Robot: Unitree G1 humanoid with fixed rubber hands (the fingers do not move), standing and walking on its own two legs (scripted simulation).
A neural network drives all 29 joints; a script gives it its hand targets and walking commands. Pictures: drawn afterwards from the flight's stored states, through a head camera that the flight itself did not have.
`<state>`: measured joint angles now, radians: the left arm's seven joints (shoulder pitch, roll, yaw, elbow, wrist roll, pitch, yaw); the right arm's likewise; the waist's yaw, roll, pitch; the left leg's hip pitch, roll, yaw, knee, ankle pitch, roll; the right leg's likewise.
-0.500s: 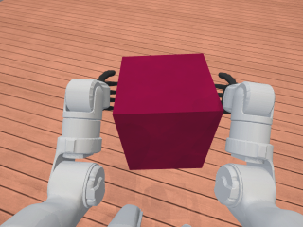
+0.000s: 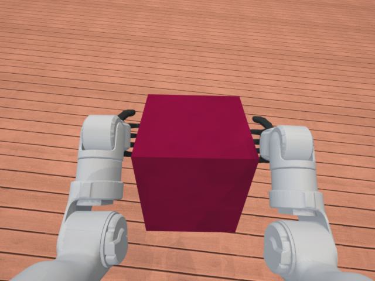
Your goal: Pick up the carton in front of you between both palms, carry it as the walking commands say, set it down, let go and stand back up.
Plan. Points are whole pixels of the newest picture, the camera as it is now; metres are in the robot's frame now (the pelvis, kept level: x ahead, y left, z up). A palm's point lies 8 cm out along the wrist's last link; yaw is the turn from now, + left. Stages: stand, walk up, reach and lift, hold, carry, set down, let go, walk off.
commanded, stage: carry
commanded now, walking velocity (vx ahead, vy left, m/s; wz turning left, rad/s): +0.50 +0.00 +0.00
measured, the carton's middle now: (192, 164) +0.37 -0.01 +0.04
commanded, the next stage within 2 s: none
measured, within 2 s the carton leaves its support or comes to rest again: neither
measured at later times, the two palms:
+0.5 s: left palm (149, 87) +0.59 +0.11 +0.09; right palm (253, 92) +0.60 -0.18 +0.08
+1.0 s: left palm (146, 37) +0.89 +0.15 +0.09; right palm (228, 41) +0.88 -0.14 +0.10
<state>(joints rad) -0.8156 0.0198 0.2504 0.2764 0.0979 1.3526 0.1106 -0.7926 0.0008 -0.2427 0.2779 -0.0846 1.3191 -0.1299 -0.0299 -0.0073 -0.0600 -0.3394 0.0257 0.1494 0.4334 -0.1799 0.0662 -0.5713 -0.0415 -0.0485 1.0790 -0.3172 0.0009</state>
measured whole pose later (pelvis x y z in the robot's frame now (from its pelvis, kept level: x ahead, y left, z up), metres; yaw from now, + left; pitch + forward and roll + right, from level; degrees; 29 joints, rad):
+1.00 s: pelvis +0.63 +0.01 +0.01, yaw +0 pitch +4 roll -1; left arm -0.15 -0.13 0.10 -0.31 0.14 1.23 0.08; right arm -0.14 0.13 -0.10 -0.30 -0.11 1.20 -0.09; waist -0.02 -0.01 -0.13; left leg -0.16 0.04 0.23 0.27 -0.19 0.04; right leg -0.62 -0.13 -0.10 0.77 -0.14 0.03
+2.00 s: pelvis +1.14 -0.02 -0.01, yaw +0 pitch +4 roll +1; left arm -0.18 -0.14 0.11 -0.32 0.13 1.23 0.09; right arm -0.18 0.14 -0.11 -0.30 -0.12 1.20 -0.09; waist 0.00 -0.01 -0.14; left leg -0.35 0.05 0.22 0.51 -0.23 0.05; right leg -0.17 -0.07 -0.12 0.49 -0.38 0.03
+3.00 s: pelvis +1.11 -0.04 -0.01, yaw +0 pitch +2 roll +0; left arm -0.25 -0.15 0.20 0.22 0.26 0.70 0.03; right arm -0.25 0.15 -0.19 0.23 -0.26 0.68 -0.03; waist 0.00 0.00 -0.09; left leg -0.37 0.08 0.21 0.51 -0.18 0.03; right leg -0.21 -0.03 -0.13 0.53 -0.36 -0.01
